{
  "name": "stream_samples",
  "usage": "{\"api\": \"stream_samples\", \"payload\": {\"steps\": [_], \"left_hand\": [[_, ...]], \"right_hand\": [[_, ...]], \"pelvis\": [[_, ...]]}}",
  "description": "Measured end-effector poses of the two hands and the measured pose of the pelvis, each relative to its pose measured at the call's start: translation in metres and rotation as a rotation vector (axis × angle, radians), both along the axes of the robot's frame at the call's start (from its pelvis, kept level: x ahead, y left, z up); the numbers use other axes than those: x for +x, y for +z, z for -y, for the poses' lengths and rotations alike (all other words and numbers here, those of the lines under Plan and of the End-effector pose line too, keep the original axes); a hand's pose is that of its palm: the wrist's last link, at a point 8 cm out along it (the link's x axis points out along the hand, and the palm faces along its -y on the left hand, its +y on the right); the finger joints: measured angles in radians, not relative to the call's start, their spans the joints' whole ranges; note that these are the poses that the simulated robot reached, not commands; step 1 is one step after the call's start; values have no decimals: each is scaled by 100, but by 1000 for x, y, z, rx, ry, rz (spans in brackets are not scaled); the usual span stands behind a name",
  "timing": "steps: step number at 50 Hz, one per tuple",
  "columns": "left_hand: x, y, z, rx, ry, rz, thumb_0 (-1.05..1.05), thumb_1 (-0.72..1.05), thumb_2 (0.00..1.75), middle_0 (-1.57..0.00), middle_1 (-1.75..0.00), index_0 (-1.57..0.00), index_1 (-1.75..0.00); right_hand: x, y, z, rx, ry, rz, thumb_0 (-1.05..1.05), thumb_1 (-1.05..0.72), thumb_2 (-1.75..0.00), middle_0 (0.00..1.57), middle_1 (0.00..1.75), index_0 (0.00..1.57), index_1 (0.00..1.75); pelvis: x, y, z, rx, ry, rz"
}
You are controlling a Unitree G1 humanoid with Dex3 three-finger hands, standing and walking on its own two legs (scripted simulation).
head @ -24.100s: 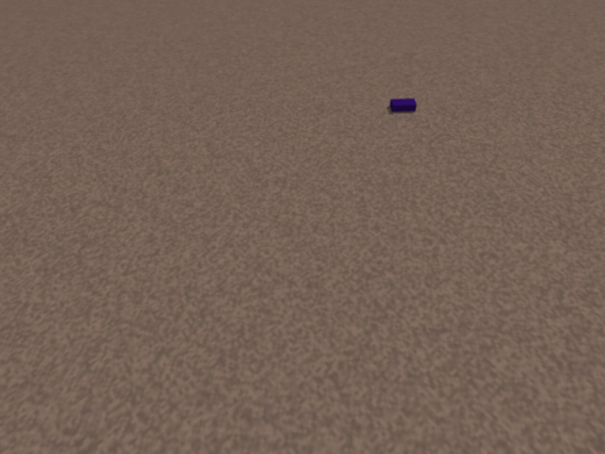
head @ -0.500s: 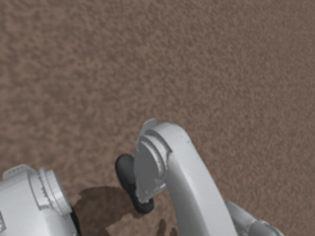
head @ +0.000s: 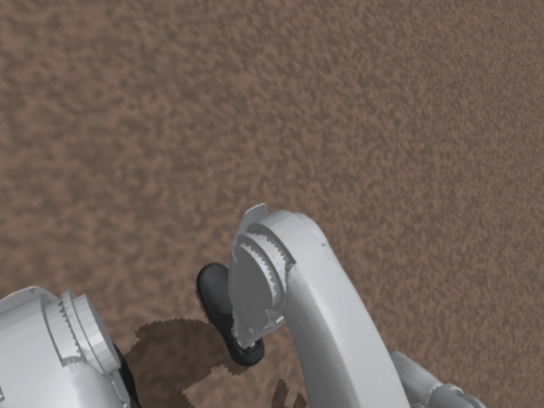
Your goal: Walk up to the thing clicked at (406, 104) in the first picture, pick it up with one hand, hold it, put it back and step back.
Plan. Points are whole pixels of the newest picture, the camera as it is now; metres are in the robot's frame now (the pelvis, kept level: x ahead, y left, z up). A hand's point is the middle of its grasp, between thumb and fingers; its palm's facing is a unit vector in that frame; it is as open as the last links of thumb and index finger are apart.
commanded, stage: close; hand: left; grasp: from above
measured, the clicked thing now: out of the picture +0.45 +0.33 -0.29
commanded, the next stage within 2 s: settle in 0.04 s
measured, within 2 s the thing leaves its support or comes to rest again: leaves its support in 0.38 s
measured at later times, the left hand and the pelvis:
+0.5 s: hand out of the picture +0.44 +0.35 -0.25, palm faces -0.42 -0.13 -0.90, open 10.1 cm; pelvis +0.00 +0.00 +0.00, yaw +0 degrees
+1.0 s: hand out of the picture +0.43 +0.34 -0.16, palm faces -0.45 -0.08 -0.89, open 10.1 cm; pelvis +0.00 -0.01 +0.02, yaw +6 degrees
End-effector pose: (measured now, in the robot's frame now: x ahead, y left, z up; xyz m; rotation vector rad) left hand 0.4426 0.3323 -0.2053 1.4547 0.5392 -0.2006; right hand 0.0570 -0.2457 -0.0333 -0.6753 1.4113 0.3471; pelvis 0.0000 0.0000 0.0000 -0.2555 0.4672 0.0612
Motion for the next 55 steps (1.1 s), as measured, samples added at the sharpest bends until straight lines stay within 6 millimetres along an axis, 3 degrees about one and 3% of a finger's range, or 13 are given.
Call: {"api": "stream_samples", "payload": {"steps": [16, 24, 28, 35, 44, 55], "left_hand": [[3, 2, -2, -12, 16, 0, 3, 3, 44, -65, -54, -69, -49], [5, 13, -18, 6, 38, 17, 3, 2, 44, -67, -51, -71, -46], [6, 26, -27, 25, 45, 43, 2, 2, 44, -67, -50, -71, -46], [2, 61, -28, 33, 27, 39, 2, 2, 44, -68, -49, -71, -46], [-6, 93, -14, 26, -27, -10, 2, 0, 45, -70, -48, -73, -45], [-5, 118, -14, 43, -42, 8, 2, -1, 46, -71, -47, -74, -44]], "right_hand": [[-3, 3, -2, -16, -16, 6, 0, -91, -90, 20, 30, 20, 30], [-3, 3, 3, -27, -50, -7, 0, -91, -90, 20, 30, 20, 30], [0, 0, 7, -29, -78, -8, 0, -91, -90, 20, 30, 20, 30], [20, -8, 13, -3, -115, 36, 0, -91, -90, 20, 30, 20, 30], [43, -15, 15, 27, -132, 116, 0, -91, -90, 20, 30, 20, 30], [35, -21, 18, 6, -192, 109, 0, -91, -90, 20, 30, 20, 30]], "pelvis": [[0, 1, -2, -6, 1, -5], [4, 0, -1, -3, 7, -27], [7, 1, 0, 2, 13, -47], [10, 9, -1, 15, 29, -85], [4, 18, 2, 46, 47, -97], [2, 22, 6, 72, 62, -114]]}}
